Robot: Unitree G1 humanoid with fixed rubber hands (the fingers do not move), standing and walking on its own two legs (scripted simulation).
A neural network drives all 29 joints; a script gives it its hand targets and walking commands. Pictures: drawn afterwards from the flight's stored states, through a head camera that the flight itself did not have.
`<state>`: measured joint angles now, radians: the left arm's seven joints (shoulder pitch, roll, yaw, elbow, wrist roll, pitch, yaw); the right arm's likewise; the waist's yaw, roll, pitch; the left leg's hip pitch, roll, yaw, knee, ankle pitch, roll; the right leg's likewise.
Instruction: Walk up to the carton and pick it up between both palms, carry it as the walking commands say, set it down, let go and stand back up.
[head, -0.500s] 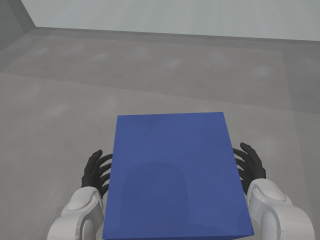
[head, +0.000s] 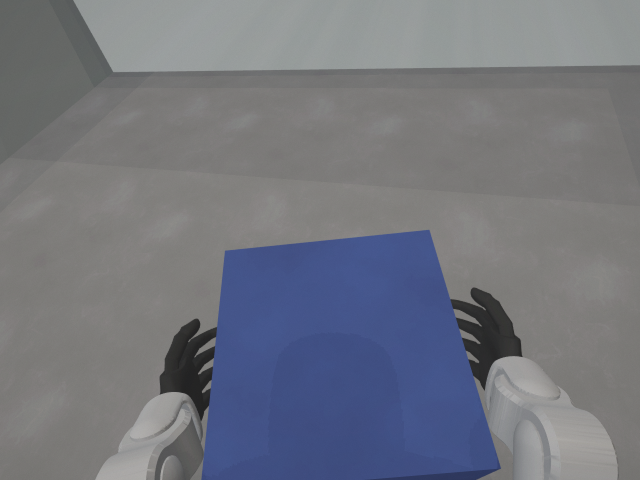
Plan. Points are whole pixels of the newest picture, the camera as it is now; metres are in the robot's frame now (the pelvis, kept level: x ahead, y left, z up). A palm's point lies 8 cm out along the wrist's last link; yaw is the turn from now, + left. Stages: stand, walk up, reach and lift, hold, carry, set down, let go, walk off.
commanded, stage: carry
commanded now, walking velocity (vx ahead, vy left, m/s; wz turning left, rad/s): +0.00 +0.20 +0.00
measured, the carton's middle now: (340, 379) +0.25 +0.02 +0.01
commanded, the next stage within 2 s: none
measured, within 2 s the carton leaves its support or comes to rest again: neither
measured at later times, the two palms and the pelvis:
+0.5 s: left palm (13, 415) +0.18 +0.35 +0.10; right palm (319, 396) +0.20 +0.03 +0.09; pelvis -0.04 +0.18 -0.01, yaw +1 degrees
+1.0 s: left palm out of the picture +0.14 +0.50 +0.07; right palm (178, 442) +0.17 +0.18 +0.06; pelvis -0.06 +0.33 -0.01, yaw +3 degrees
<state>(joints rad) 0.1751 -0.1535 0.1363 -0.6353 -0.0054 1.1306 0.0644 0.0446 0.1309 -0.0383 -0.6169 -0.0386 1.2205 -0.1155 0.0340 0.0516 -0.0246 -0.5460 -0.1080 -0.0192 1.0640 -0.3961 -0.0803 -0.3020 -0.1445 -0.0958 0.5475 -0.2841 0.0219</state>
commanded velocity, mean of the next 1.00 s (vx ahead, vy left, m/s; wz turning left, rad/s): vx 0.00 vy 0.10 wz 0.00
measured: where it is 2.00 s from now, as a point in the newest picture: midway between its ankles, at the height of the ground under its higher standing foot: outside the picture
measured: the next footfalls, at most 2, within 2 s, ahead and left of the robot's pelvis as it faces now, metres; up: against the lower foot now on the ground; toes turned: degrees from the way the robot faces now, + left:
left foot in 0.22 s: +0.06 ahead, +0.25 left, +0.00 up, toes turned +7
right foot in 0.54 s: -0.04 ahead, +0.13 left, +0.00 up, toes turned -9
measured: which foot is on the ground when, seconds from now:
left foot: up 0.00-0.20, down 0.22-0.56, up 0.58-0.88, down 0.90-1.00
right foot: down 0.00-0.22, up 0.24-0.52, down 0.54-0.92, up 0.94-1.00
